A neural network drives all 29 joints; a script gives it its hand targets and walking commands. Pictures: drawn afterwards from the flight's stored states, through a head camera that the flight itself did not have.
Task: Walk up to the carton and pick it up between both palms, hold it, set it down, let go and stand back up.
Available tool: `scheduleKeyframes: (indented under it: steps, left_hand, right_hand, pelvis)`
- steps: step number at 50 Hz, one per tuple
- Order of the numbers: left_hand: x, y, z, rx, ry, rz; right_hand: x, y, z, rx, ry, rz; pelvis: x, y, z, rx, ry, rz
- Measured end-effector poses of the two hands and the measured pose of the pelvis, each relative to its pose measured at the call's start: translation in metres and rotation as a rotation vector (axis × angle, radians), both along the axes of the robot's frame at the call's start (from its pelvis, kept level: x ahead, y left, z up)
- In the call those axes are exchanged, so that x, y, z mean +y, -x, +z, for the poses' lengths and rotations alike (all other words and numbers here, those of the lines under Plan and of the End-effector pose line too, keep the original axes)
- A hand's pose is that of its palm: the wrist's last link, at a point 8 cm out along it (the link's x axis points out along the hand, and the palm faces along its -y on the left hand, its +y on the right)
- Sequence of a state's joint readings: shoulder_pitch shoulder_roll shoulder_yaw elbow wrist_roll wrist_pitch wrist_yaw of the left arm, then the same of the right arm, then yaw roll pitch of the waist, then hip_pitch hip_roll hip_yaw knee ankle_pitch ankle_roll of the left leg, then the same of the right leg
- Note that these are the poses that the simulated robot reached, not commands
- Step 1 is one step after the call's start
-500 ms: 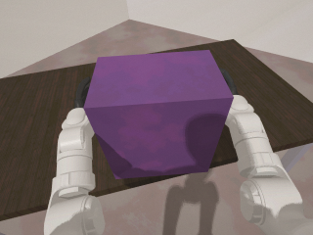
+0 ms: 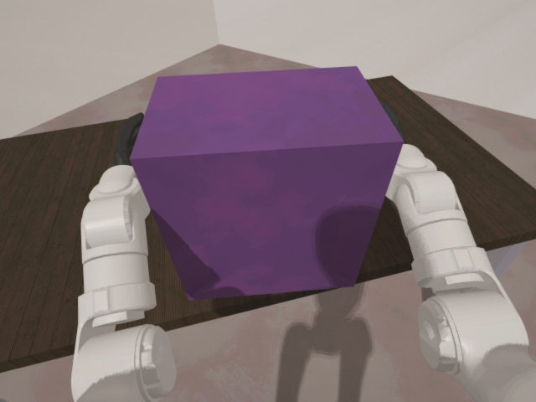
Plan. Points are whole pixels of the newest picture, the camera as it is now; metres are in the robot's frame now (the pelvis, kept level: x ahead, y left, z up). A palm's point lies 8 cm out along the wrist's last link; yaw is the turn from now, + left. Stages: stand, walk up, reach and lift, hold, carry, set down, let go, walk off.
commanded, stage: reach and lift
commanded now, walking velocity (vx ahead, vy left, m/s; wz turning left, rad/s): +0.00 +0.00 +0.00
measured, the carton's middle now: (266, 192) +0.39 +0.00 +0.15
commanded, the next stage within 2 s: hold in 1.72 s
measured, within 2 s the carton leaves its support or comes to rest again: neither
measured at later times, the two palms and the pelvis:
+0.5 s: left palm (113, 163) +0.36 +0.19 +0.24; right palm (402, 142) +0.37 -0.18 +0.23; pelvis +0.00 +0.00 +0.00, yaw -1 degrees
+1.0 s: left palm (97, 145) +0.34 +0.18 +0.28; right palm (419, 118) +0.36 -0.18 +0.27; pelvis -0.02 +0.00 +0.00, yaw -2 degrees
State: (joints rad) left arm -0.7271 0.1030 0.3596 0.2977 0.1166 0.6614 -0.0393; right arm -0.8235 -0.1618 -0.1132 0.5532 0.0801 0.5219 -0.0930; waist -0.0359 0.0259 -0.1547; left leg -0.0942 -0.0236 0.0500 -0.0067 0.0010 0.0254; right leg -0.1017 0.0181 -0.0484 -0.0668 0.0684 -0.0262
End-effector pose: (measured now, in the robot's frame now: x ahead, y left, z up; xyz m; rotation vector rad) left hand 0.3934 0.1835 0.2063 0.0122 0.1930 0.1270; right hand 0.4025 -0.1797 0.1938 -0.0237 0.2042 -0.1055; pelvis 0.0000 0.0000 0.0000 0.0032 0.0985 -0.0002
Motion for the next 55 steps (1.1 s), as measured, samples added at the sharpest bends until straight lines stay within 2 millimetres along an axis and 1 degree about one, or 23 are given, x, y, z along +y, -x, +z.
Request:
scheduleKeyframes:
  steps: [8,23,40,48,55]
  left_hand:
    - [-0.001,0.008,0.014,-0.005,-0.001,-0.001]
    - [0.002,0.029,0.034,-0.006,0.011,0.005]
    - [0.003,0.05,0.063,0.001,0.016,-0.005]
    - [0.001,0.05,0.073,0.014,0.008,-0.01]
    - [-0.001,0.047,0.079,0.014,-0.004,-0.017]
  right_hand:
    - [-0.001,0.008,0.012,-0.005,-0.005,-0.006]
    - [0.002,0.027,0.032,-0.007,-0.014,-0.002]
    - [0.002,0.048,0.066,-0.005,-0.022,-0.004]
    - [0.0,0.048,0.077,0.005,-0.025,-0.006]
    - [-0.003,0.045,0.085,0.001,-0.024,-0.005]
  pelvis:
    - [0.0,0.0,0.0,-0.034,0.001,-0.006]
    - [0.003,0.002,0.001,-0.087,0.004,-0.013]
    - [0.006,0.01,0.0,-0.112,0.005,-0.021]
    - [0.003,0.015,0.0,-0.097,0.003,-0.029]
    - [-0.001,0.015,0.0,-0.079,0.001,-0.026]
